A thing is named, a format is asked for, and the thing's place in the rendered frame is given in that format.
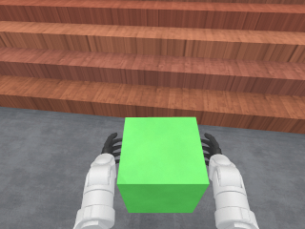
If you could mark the right robot forearm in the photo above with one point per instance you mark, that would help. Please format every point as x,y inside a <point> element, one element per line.
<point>231,203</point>

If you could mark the left robot forearm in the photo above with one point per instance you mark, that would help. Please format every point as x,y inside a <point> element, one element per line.
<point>97,204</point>

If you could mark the carton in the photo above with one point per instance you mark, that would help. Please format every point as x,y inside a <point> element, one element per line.
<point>162,167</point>

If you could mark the robot right hand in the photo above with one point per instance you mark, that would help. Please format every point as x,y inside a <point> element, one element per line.
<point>213,148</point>

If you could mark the robot left hand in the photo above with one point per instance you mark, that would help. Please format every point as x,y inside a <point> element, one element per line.
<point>109,148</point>

